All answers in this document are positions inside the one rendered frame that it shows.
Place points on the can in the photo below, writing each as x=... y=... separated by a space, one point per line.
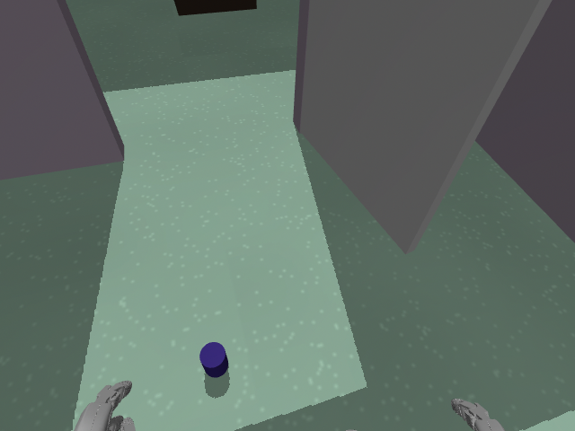
x=214 y=360

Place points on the right robot hand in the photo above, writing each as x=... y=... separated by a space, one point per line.
x=475 y=415

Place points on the left robot hand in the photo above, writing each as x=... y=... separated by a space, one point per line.
x=97 y=415

